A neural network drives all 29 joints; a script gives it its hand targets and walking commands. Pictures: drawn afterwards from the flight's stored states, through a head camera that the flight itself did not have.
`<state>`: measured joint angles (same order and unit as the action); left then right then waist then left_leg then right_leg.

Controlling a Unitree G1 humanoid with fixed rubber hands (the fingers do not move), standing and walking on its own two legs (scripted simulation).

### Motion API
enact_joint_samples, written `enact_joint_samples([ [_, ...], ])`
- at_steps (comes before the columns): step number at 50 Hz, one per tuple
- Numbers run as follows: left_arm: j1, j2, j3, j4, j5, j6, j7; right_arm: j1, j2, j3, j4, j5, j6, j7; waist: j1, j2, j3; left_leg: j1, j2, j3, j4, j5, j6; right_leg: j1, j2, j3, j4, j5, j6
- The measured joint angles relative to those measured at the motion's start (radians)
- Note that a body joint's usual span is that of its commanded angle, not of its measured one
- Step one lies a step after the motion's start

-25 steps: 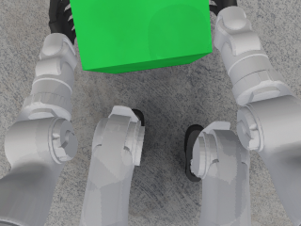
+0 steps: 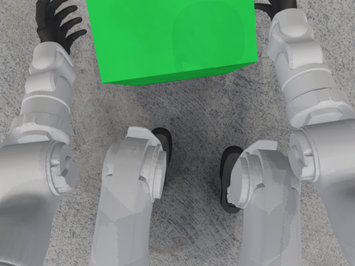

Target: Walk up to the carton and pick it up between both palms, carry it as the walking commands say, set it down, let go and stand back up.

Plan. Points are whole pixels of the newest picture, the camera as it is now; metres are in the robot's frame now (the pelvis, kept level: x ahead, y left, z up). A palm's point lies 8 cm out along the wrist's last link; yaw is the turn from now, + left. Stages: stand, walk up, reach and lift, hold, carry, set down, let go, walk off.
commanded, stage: set down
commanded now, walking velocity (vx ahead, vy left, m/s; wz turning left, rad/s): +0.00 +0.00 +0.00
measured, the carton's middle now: (175, 38) +0.50 +0.08 -0.24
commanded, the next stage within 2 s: let go in 1.26 s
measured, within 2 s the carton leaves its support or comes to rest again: neither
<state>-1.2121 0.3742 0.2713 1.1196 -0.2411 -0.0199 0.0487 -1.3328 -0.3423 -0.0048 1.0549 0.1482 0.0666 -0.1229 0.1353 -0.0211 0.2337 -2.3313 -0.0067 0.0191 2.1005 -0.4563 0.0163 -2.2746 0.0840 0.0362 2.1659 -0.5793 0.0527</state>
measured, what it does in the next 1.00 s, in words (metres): rises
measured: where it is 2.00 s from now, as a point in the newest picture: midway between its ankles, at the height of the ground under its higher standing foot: (193, 181)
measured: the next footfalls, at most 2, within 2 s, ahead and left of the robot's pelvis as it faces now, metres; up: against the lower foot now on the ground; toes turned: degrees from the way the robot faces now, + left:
none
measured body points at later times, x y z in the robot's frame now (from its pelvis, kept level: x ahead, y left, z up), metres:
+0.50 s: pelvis -0.01 +0.00 +0.08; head +0.34 +0.06 +0.34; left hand +0.47 +0.31 -0.05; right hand +0.58 -0.09 -0.04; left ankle +0.14 +0.11 -0.34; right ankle +0.11 -0.12 -0.34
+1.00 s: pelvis +0.03 +0.00 +0.20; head +0.30 +0.03 +0.56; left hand +0.47 +0.31 +0.12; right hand +0.58 -0.11 +0.13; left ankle +0.14 +0.11 -0.34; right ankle +0.11 -0.12 -0.34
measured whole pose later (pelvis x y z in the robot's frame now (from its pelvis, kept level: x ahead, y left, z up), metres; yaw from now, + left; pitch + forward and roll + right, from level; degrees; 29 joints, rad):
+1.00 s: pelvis +0.03 +0.00 +0.20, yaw +1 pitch +43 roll -2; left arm -0.91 0.29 0.35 0.82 -0.11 0.16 -0.03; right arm -1.08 -0.27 -0.19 0.91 -0.01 0.20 -0.02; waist 0.13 -0.06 -0.12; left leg -1.78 -0.03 -0.03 1.43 -0.39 0.01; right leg -1.72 0.06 0.04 1.46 -0.49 0.03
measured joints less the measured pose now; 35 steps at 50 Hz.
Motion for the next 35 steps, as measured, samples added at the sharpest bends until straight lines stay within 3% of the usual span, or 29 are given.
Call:
enact_joint_samples([
  [11,0.008,0.018,0.001,-0.252,0.008,0.087,0.006,-0.009,-0.054,-0.02,-0.193,0.042,0.074,-0.002,0.012,-0.018,0.188,0.171,-0.015,-0.026,-0.037,-0.007,-0.016,0.18,-0.021,-0.028,-0.039,-0.014,-0.025],
  [14,0.014,0.03,-0.001,-0.35,-0.001,0.137,0.009,-0.033,-0.058,-0.037,-0.247,0.03,0.116,-0.008,0.017,-0.015,0.292,0.27,-0.021,-0.035,-0.068,-0.013,-0.022,0.283,-0.028,-0.037,-0.073,-0.022,-0.032],
  [20,0.061,0.029,-0.017,-0.504,-0.007,0.224,0.018,0.011,-0.04,-0.099,-0.329,0.005,0.185,-0.009,0.021,-0.017,0.287,0.348,-0.036,-0.063,-0.129,-0.014,-0.028,0.377,-0.038,-0.06,-0.149,-0.026,-0.038],
  [26,0.055,0.013,-0.004,-0.52,0.022,0.263,0.023,0.025,-0.049,-0.126,-0.345,-0.01,0.211,0.017,0.017,-0.01,0.254,0.421,-0.033,-0.066,-0.2,-0.008,-0.021,0.451,-0.03,-0.056,-0.23,-0.011,-0.031],
  [35,0.119,-0.02,0.025,-0.436,0.06,0.29,0.004,0.092,-0.033,-0.116,-0.293,-0.028,0.242,0.051,0.009,-0.024,0.049,0.453,-0.029,-0.054,-0.339,0.018,-0.014,0.471,-0.022,-0.033,-0.368,0.025,-0.024],
])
